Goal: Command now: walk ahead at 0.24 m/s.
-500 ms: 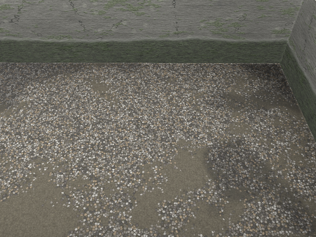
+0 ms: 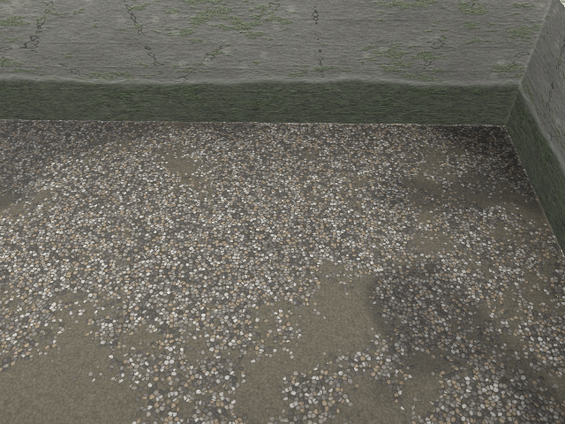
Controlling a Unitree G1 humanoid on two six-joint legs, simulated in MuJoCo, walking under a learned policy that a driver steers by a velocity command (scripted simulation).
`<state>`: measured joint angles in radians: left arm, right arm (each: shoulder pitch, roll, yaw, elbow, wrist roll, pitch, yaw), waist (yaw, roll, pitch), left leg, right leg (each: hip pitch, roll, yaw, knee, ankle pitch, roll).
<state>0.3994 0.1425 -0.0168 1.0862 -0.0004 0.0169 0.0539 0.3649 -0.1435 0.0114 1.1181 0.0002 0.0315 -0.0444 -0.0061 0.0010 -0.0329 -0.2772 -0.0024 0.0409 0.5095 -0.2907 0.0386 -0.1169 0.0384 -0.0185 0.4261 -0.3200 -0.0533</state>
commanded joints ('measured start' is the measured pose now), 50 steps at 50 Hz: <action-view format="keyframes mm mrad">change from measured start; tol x32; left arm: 1 143 139 40 0 4 7 8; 26 -277 80 32 -296 10 -1 -48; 31 211 249 83 -202 27 -35 -45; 50 -344 88 -16 -532 2 27 -68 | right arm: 1 -84 -52 -11 -97 -18 -15 7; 10 366 -247 -94 -28 -5 -54 17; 50 -302 -137 6 -512 -9 39 46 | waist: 1 58 -124 243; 10 -163 345 59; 32 116 -249 -83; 50 -9 198 27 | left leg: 1 -290 -5 33 121 -104 12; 8 138 -21 30 27 -11 48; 10 420 335 -580 -297 -144 184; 18 114 229 -150 -191 665 138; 29 80 181 -98 43 694 124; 32 -290 -136 -115 739 -214 4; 34 -235 -91 -176 782 -151 -60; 50 -10 84 -280 -174 -284 48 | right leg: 1 -64 -258 325 -247 -376 -147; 7 -165 -247 240 -76 -13 -155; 13 -653 -69 82 822 -60 -25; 29 -105 6 -64 160 97 -62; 31 273 -330 398 -14 230 -155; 38 -187 -281 144 -71 909 -193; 46 -290 -205 194 -160 -113 -72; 50 -270 -44 1 44 -38 56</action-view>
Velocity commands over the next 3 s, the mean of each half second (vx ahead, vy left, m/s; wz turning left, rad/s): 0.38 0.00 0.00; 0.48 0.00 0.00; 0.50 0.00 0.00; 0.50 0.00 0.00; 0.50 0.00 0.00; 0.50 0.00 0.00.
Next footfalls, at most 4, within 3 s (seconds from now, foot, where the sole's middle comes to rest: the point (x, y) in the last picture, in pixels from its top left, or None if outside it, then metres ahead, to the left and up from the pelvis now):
0.60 right None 0.30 -0.07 -0.78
0.94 left None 0.26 0.12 -0.78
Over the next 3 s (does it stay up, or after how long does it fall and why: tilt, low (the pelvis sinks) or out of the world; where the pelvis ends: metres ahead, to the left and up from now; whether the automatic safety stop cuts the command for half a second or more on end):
stays up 0.28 0.04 -0.01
